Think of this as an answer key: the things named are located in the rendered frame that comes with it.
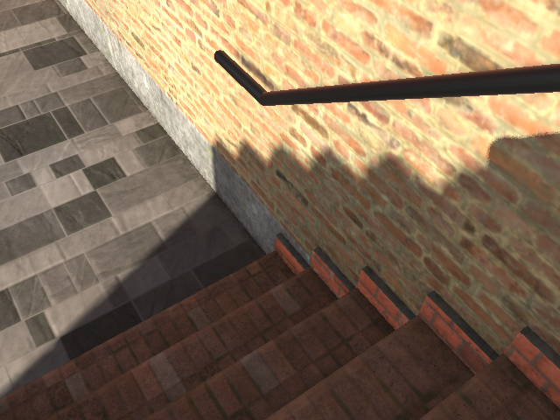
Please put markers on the stairs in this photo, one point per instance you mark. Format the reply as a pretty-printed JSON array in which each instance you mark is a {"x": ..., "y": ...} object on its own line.
[{"x": 266, "y": 344}]

